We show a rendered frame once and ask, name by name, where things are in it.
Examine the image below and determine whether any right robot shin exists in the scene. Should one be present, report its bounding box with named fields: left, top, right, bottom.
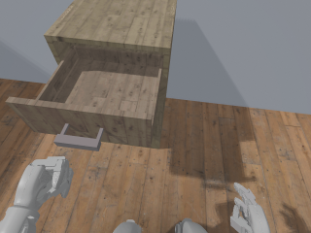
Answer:
left=181, top=217, right=192, bottom=223

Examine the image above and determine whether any left robot hand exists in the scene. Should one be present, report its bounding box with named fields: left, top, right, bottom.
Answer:
left=14, top=156, right=74, bottom=211

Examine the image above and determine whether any drawer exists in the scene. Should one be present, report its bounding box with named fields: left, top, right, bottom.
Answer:
left=5, top=46, right=164, bottom=148

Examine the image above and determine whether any right robot hand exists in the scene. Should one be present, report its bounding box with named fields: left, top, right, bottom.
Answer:
left=230, top=183, right=271, bottom=233

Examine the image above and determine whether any handle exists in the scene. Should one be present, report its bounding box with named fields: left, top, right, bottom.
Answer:
left=53, top=123, right=104, bottom=151

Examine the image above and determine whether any left robot forearm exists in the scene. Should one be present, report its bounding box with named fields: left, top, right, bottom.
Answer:
left=0, top=205, right=40, bottom=233

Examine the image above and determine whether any cabinet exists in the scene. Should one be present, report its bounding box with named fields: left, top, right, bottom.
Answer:
left=44, top=0, right=177, bottom=150

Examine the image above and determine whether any left robot thigh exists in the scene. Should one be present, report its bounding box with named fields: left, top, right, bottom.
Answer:
left=113, top=221, right=142, bottom=233

